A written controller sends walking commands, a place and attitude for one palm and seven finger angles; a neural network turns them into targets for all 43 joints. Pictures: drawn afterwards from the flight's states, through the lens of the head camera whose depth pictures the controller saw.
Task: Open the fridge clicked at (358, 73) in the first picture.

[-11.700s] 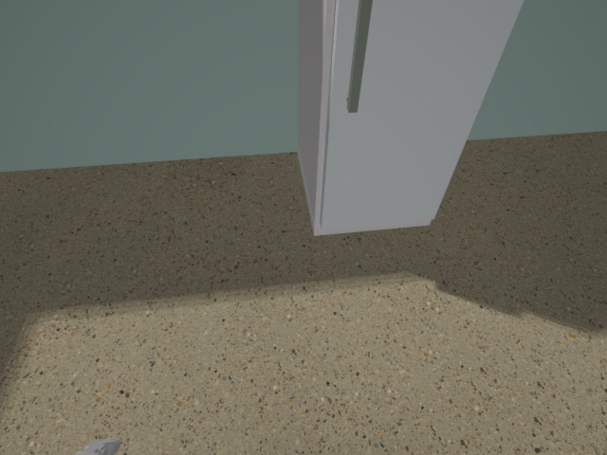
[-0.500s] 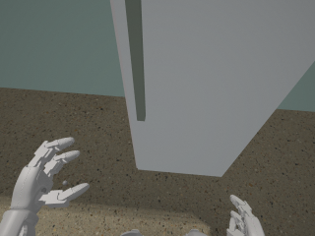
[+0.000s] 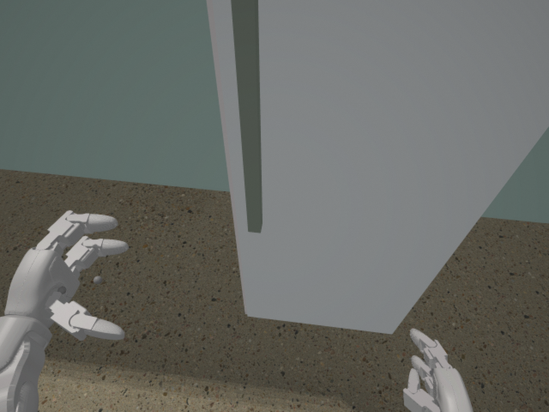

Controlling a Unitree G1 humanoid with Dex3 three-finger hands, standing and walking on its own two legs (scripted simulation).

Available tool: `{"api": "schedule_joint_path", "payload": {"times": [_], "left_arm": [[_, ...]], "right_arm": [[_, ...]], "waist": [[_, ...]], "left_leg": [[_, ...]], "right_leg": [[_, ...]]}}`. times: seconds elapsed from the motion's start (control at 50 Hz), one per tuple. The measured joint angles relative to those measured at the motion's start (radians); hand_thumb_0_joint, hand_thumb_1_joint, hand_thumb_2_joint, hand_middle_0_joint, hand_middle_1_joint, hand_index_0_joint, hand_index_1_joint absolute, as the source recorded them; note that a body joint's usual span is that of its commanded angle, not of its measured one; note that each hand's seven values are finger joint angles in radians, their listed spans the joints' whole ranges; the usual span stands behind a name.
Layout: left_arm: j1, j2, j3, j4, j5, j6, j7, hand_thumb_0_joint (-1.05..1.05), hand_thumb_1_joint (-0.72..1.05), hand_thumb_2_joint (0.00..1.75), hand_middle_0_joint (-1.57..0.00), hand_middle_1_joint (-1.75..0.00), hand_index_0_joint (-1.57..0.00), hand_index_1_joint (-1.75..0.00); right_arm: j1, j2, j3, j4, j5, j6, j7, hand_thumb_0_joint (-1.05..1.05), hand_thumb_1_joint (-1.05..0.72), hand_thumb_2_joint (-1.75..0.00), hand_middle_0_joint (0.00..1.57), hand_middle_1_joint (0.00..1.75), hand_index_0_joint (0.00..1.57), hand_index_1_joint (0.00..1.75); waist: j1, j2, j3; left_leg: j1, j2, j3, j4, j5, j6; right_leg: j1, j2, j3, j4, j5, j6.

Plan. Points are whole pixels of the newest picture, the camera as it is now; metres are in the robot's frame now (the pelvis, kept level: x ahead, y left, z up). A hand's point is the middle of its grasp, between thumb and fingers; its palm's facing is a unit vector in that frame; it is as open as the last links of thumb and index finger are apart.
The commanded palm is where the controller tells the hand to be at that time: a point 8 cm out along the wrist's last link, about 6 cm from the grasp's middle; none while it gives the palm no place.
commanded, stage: raise the hand to about handle height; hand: left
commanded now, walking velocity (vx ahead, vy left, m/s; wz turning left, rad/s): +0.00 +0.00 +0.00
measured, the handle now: (253, 128) +0.50 +0.09 +0.16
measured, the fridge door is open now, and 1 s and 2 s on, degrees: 0 0 0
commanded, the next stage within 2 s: move the hooked fingers beside the handle in 0.76 s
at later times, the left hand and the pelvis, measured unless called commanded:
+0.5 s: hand (96, 244) +0.28 +0.26 +0.13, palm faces +0.02 -1.00 -0.03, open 14.0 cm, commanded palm +0.25 +0.31 +0.13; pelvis +0.00 -0.01 +0.01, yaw -1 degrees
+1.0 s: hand (97, 243) +0.28 +0.26 +0.13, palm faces +0.03 -1.00 -0.02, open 14.0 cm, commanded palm +0.26 +0.29 +0.13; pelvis +0.00 -0.01 +0.02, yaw -1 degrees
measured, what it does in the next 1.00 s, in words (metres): stands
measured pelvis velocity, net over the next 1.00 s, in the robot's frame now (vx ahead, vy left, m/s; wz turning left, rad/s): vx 0.00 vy -0.01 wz -0.01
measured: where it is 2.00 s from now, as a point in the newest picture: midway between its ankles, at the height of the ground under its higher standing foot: outside the picture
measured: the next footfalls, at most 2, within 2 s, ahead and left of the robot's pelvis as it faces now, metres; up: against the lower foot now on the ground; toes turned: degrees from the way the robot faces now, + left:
none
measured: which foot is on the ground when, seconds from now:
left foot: down 0.00-1.00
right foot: down 0.00-1.00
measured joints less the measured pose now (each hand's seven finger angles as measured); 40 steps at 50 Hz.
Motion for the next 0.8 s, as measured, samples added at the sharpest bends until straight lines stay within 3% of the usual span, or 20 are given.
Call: {"api": "schedule_joint_path", "payload": {"times": [0.34, 0.58, 0.8], "left_arm": [[-0.187, 0.064, 0.088, 0.173, -0.013, 0.070, -0.078, -0.01, -0.50, 0.30, -0.30, -1.20, -0.30, -1.20], [-0.159, 0.029, 0.082, 0.158, -0.001, 0.058, -0.064, -0.01, -0.50, 0.30, -0.30, -1.20, -0.30, -1.20], [-0.178, 0.036, 0.077, 0.179, 0.006, 0.061, -0.068, -0.01, -0.50, 0.30, -0.30, -1.20, -0.30, -1.20]], "right_arm": [[0.021, -0.023, -0.004, 0.034, 0.009, 0.020, -0.019, 0.02, -0.90, -0.90, 0.20, 0.30, 0.20, 0.30], [0.027, -0.023, -0.016, 0.030, 0.006, 0.023, -0.015, 0.02, -0.90, -0.90, 0.20, 0.30, 0.20, 0.30], [0.017, -0.012, -0.005, 0.034, 0.008, 0.019, -0.024, 0.02, -0.90, -0.90, 0.20, 0.30, 0.20, 0.30]], "waist": [[-0.003, 0.005, 0.022], [-0.006, -0.002, 0.027], [0.000, 0.004, 0.034]], "left_leg": [[0.102, 0.005, 0.009, -0.119, 0.053, -0.010], [0.120, 0.009, 0.021, -0.143, 0.064, -0.012], [0.128, 0.006, 0.018, -0.152, 0.072, -0.012]], "right_leg": [[0.090, 0.009, 0.010, -0.101, 0.045, -0.010], [0.099, 0.014, 0.022, -0.115, 0.055, -0.013], [0.109, 0.011, 0.019, -0.124, 0.062, -0.013]]}}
